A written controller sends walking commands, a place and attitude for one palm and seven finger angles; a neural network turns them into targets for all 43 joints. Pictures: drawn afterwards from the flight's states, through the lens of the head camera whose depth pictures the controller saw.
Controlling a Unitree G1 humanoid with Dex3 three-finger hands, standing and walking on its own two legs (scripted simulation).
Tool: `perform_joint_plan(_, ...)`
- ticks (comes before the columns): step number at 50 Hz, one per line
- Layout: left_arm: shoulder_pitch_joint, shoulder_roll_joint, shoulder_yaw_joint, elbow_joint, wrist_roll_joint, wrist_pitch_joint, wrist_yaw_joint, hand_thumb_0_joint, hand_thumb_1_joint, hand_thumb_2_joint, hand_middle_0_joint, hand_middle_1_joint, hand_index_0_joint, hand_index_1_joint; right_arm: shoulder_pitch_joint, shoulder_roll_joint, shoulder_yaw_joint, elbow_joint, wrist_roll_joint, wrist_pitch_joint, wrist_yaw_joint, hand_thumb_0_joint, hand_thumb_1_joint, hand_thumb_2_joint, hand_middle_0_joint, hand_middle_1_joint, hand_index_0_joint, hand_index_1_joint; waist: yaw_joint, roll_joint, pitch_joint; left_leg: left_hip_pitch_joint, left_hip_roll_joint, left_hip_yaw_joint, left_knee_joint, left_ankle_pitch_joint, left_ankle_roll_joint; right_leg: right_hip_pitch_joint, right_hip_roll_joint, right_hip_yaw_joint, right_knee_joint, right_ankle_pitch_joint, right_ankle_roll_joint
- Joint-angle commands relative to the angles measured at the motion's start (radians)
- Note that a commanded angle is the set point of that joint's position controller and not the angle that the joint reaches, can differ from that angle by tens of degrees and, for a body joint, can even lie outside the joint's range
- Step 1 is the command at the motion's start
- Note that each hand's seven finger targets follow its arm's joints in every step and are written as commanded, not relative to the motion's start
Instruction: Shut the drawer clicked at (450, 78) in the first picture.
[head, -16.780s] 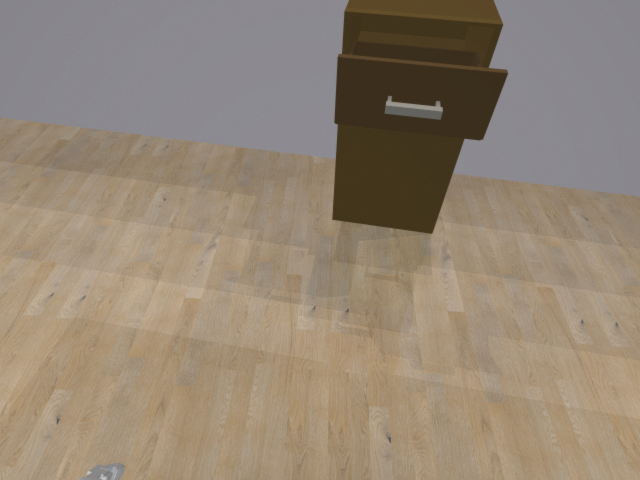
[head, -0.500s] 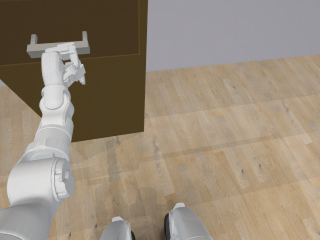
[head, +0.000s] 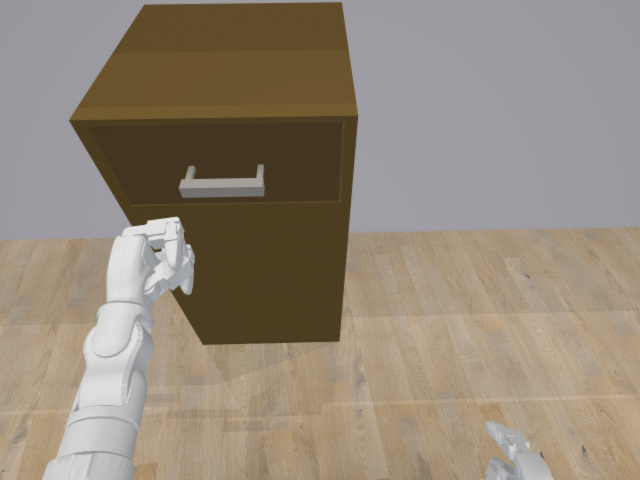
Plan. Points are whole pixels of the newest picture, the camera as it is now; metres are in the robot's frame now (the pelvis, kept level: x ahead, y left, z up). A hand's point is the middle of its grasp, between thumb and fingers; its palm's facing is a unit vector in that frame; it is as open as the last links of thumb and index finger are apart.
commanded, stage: draw the hand back to the body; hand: left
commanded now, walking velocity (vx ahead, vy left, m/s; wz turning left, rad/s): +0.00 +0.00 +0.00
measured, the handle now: (224, 179) +0.58 +0.19 +0.01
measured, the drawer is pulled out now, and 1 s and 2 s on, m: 0.00 0.00 0.00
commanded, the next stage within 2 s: step back with the hand held close in 0.88 s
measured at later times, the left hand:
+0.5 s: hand (74, 345) +0.22 +0.22 +0.16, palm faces +0.32 -0.89 -0.32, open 3.3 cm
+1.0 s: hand out of the picture +0.16 +0.25 +0.19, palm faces +0.42 -0.82 -0.39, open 3.2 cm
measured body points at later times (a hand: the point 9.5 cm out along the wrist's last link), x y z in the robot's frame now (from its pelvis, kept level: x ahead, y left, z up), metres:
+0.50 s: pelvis -0.01 +0.00 +0.03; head -0.03 -0.02 +0.48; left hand +0.19 +0.27 +0.18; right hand +0.18 -0.21 -0.06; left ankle -0.05 +0.10 -0.71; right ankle +0.00 -0.11 -0.71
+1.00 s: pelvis -0.02 +0.00 +0.03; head -0.04 -0.02 +0.48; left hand +0.13 +0.29 +0.21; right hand +0.17 -0.21 -0.05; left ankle -0.05 +0.10 -0.71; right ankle +0.00 -0.11 -0.71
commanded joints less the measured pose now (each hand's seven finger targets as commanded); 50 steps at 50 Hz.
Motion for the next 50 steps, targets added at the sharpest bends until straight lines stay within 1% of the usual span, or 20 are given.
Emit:
perform_joint_plan(1,-0.179,0.279,0.029,-0.364,0.077,0.010,0.062,0.000,0.900,0.900,-1.400,-1.600,-1.400,-1.600,-0.069,-0.112,-0.035,-0.143,0.007,-0.038,-0.032,0.000,-0.900,-0.900,0.200,0.300,0.200,0.300,0.028,-0.030,-0.254,0.148,-0.022,-0.008,-0.163,0.409,0.015,0.337,-0.013,0.065,-0.109,0.389,-0.015)
perform_joint_plan(2,-0.158,0.219,-0.001,-0.414,0.086,0.034,0.102,0.000,0.900,0.900,-1.400,-1.600,-1.400,-1.600,-0.094,-0.095,-0.024,-0.162,0.003,-0.035,-0.042,0.000,-0.900,-0.900,0.200,0.300,0.200,0.300,0.015,-0.033,-0.203,0.162,-0.023,-0.008,-0.193,0.378,0.014,0.338,-0.012,0.060,-0.142,0.361,-0.011)
perform_joint_plan(3,-0.119,0.199,-0.024,-0.427,0.099,0.058,0.128,0.000,0.900,0.900,-1.400,-1.600,-1.400,-1.600,-0.113,-0.094,-0.017,-0.158,0.005,-0.034,-0.050,0.000,-0.900,-0.900,0.200,0.300,0.200,0.300,0.021,-0.006,-0.158,0.183,-0.017,-0.009,-0.218,0.371,0.013,0.338,-0.015,0.057,-0.163,0.339,-0.014)
perform_joint_plan(5,-0.076,0.208,-0.013,-0.465,0.112,0.089,0.166,0.000,0.900,0.900,-1.400,-1.600,-1.400,-1.600,-0.132,-0.092,-0.006,-0.150,0.000,-0.032,-0.063,0.000,-0.900,-0.900,0.200,0.300,0.200,0.300,0.029,-0.019,-0.122,0.218,-0.012,-0.014,-0.257,0.361,0.014,0.363,-0.012,0.052,-0.199,0.318,-0.015)
perform_joint_plan(6,-0.063,0.221,-0.007,-0.470,0.116,0.102,0.176,0.000,0.900,0.900,-1.400,-1.600,-1.400,-1.600,-0.142,-0.096,-0.001,-0.146,-0.004,-0.032,-0.069,0.000,-0.900,-0.900,0.200,0.300,0.200,0.300,0.029,-0.051,-0.087,0.224,-0.013,-0.021,-0.275,0.347,0.018,0.368,-0.007,0.053,-0.223,0.302,-0.014)
perform_joint_plan(7,-0.043,0.209,-0.008,-0.470,0.120,0.115,0.183,0.000,0.900,0.900,-1.400,-1.600,-1.400,-1.600,-0.150,-0.090,0.003,-0.141,-0.005,-0.030,-0.074,0.000,-0.900,-0.900,0.200,0.300,0.200,0.300,0.028,-0.058,-0.059,0.240,-0.012,-0.015,-0.292,0.337,0.019,0.371,-0.006,0.054,-0.241,0.291,-0.011)
perform_joint_plan(9,-0.026,0.227,0.017,-0.529,0.127,0.125,0.196,0.000,0.900,0.900,-1.400,-1.600,-1.400,-1.600,-0.158,-0.086,0.006,-0.137,-0.011,-0.036,-0.081,0.000,-0.900,-0.900,0.200,0.300,0.200,0.300,0.037,-0.030,-0.068,0.281,-0.015,-0.014,-0.320,0.345,0.019,0.411,-0.009,0.054,-0.267,0.294,-0.013)
perform_joint_plan(17,0.195,0.205,0.023,-0.717,0.135,0.131,0.206,0.000,0.900,0.900,-1.400,-1.600,-1.400,-1.600,-0.185,-0.077,0.013,-0.123,-0.031,-0.082,-0.074,0.000,-0.900,-0.900,0.200,0.300,0.200,0.300,0.056,0.020,-0.006,0.373,-0.012,-0.025,-0.401,0.399,0.011,0.481,-0.001,0.043,-0.341,0.305,-0.017)
perform_joint_plan(19,0.242,0.221,0.048,-0.771,0.137,0.128,0.210,0.000,0.900,0.900,-1.400,-1.600,-1.400,-1.600,-0.187,-0.078,0.009,-0.123,-0.034,-0.092,-0.070,0.000,-0.900,-0.900,0.200,0.300,0.200,0.300,0.061,0.019,-0.006,0.383,-0.011,-0.026,-0.405,0.418,0.009,0.495,0.001,0.042,-0.345,0.320,-0.017)
perform_joint_plan(21,0.312,0.233,0.075,-0.794,0.137,0.126,0.211,0.000,0.900,0.900,-1.400,-1.600,-1.400,-1.600,-0.191,-0.081,0.005,-0.119,-0.039,-0.099,-0.068,0.000,-0.900,-0.900,0.200,0.300,0.200,0.300,0.067,-0.017,0.025,0.370,-0.010,-0.025,-0.410,0.404,0.010,0.496,0.004,0.042,-0.358,0.304,-0.016)
perform_joint_plan(28,0.492,0.258,0.152,-0.958,0.135,0.105,0.217,0.000,0.900,0.900,-1.400,-1.600,-1.400,-1.600,-0.191,-0.071,-0.004,-0.120,-0.043,-0.133,-0.060,0.000,-0.900,-0.900,0.200,0.300,0.200,0.300,0.081,0.026,0.041,0.365,-0.008,-0.028,-0.409,0.405,0.009,0.506,-0.002,0.045,-0.358,0.300,-0.014)
perform_joint_plan(30,0.546,0.257,0.167,-0.993,0.136,0.100,0.221,0.000,0.900,0.900,-1.400,-1.600,-1.400,-1.600,-0.185,-0.069,-0.007,-0.118,-0.043,-0.144,-0.059,0.000,-0.900,-0.900,0.200,0.300,0.200,0.300,0.083,0.019,0.046,0.365,-0.006,-0.028,-0.402,0.416,0.008,0.500,-0.001,0.042,-0.355,0.306,-0.013)
perform_joint_plan(32,0.591,0.266,0.189,-1.007,0.135,0.098,0.222,0.000,0.900,0.900,-1.400,-1.600,-1.400,-1.600,-0.186,-0.068,-0.010,-0.118,-0.042,-0.156,-0.062,0.000,-0.900,-0.900,0.200,0.300,0.200,0.300,0.087,0.004,0.083,0.356,-0.005,-0.027,-0.404,0.389,0.009,0.481,0.002,0.047,-0.367,0.282,-0.012)
perform_joint_plan(35,0.653,0.287,0.234,-1.058,0.135,0.084,0.229,0.000,0.900,0.900,-1.400,-1.600,-1.400,-1.600,-0.178,-0.066,-0.016,-0.118,-0.041,-0.171,-0.068,0.000,-0.900,-0.900,0.200,0.300,0.200,0.300,0.095,0.002,0.066,0.358,-0.002,-0.027,-0.395,0.386,0.010,0.485,0.002,0.049,-0.363,0.279,-0.013)
perform_joint_plan(37,0.639,0.234,0.182,-1.003,0.141,0.092,0.223,0.000,0.900,0.900,-1.400,-1.600,-1.400,-1.600,-0.173,-0.068,-0.014,-0.102,-0.040,-0.172,-0.069,0.000,-0.900,-0.900,0.200,0.300,0.200,0.300,0.078,0.015,0.155,0.340,-0.001,-0.029,-0.405,0.345,0.007,0.433,0.004,0.048,-0.378,0.231,-0.013)
perform_joint_plan(39,0.603,0.238,0.181,-0.999,0.143,0.089,0.226,0.000,0.900,0.900,-1.400,-1.600,-1.400,-1.600,-0.167,-0.075,-0.018,-0.100,-0.040,-0.177,-0.074,0.000,-0.900,-0.900,0.200,0.300,0.200,0.300,0.075,-0.022,0.154,0.339,0.001,-0.035,-0.410,0.306,0.013,0.424,0.002,0.046,-0.381,0.188,-0.010)
perform_joint_plan(43,0.593,0.251,0.190,-1.013,0.147,0.081,0.234,0.000,0.900,0.900,-1.400,-1.600,-1.400,-1.600,-0.165,-0.073,-0.017,-0.097,-0.043,-0.189,-0.080,0.000,-0.900,-0.900,0.200,0.300,0.200,0.300,0.083,-0.003,0.120,0.347,-0.004,-0.039,-0.408,0.292,0.013,0.440,0.001,0.049,-0.378,0.172,-0.013)
perform_joint_plan(45,0.596,0.265,0.202,-1.039,0.150,0.078,0.238,0.000,0.900,0.900,-1.400,-1.600,-1.400,-1.600,-0.166,-0.071,-0.016,-0.099,-0.045,-0.196,-0.079,0.000,-0.900,-0.900,0.200,0.300,0.200,0.300,0.090,0.022,0.083,0.354,-0.006,-0.038,-0.405,0.316,0.012,0.465,-0.001,0.052,-0.367,0.200,-0.015)
perform_joint_plan(46,0.598,0.269,0.206,-1.039,0.151,0.080,0.238,0.000,0.900,0.900,-1.400,-1.600,-1.400,-1.600,-0.168,-0.073,-0.013,-0.096,-0.047,-0.200,-0.080,0.000,-0.900,-0.900,0.200,0.300,0.200,0.300,0.092,0.041,0.092,0.347,-0.006,-0.044,-0.408,0.321,0.006,0.471,0.002,0.052,-0.368,0.207,-0.017)
perform_joint_plan(50,0.618,0.262,0.211,-1.040,0.148,0.079,0.240,0.000,0.900,0.900,-1.400,-1.600,-1.400,-1.600,-0.169,-0.065,-0.013,-0.095,-0.048,-0.205,-0.076,0.000,-0.900,-0.900,0.200,0.300,0.200,0.300,0.095,0.016,0.091,0.344,-0.005,-0.042,-0.406,0.357,0.003,0.484,0.001,0.050,-0.358,0.246,-0.017)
